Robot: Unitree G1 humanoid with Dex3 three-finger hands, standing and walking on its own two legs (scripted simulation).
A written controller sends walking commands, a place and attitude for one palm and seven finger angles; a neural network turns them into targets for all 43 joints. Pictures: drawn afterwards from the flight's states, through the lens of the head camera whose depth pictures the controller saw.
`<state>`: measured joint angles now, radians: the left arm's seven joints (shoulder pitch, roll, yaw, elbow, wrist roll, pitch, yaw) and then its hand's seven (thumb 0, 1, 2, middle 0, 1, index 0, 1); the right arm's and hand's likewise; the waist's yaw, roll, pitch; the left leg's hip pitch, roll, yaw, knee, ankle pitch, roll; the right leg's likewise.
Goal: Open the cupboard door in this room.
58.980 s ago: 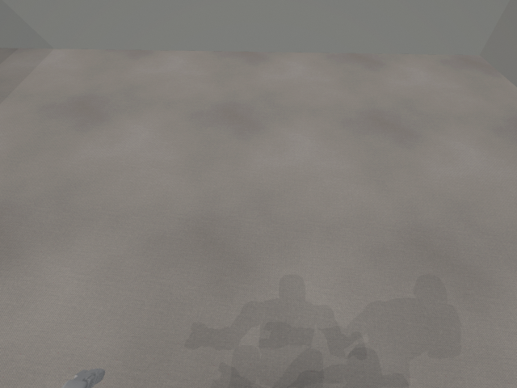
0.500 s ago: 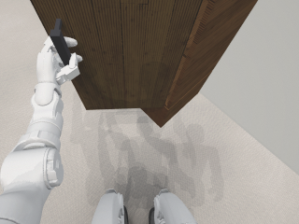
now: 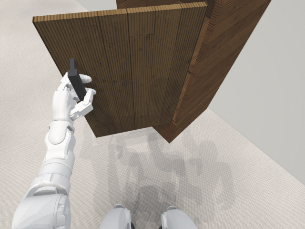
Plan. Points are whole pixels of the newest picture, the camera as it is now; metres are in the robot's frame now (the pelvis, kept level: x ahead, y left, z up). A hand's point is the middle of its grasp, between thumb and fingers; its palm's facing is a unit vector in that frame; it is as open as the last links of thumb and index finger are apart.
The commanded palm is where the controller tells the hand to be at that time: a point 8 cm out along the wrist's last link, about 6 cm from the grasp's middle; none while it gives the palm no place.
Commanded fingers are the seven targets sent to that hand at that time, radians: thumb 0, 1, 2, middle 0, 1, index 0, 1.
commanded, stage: pull the door open along its arc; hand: left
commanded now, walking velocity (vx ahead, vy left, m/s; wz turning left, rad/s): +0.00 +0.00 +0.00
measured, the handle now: (80, 84) +0.49 +0.18 +0.04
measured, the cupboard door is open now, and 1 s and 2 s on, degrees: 60 95 99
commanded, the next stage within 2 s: open thumb and fingers to let go in 0.74 s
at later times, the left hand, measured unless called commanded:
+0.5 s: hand (117, 140) +0.33 +0.07 +0.04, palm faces +0.41 -0.91 +0.00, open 6.2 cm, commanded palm +0.26 +0.12 +0.03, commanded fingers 0.00 0.90 0.90 -0.40 -1.35 -0.40 -1.35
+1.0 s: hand (140, 155) +0.29 +0.02 +0.04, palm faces +0.39 -0.92 -0.02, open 6.1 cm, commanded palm +0.24 +0.06 +0.03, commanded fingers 0.00 0.27 0.63 -0.35 -1.28 -0.35 -1.28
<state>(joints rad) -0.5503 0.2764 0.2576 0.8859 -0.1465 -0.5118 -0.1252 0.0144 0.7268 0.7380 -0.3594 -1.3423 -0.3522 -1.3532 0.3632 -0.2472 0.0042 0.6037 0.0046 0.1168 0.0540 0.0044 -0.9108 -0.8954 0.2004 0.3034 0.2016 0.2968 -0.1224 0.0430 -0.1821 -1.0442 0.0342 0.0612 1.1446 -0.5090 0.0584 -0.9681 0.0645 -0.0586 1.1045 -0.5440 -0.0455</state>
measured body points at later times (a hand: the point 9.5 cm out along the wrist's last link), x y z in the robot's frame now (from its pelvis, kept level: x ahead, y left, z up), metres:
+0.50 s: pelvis -0.01 -0.03 +0.00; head +0.06 -0.03 +0.45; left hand +0.30 +0.12 +0.04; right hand +0.17 -0.24 -0.11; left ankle +0.01 +0.08 -0.65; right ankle -0.02 -0.10 -0.65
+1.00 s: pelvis -0.01 -0.06 +0.00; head +0.06 -0.08 +0.45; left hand +0.26 +0.07 +0.04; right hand +0.19 -0.26 -0.11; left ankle +0.01 +0.08 -0.65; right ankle -0.02 -0.10 -0.65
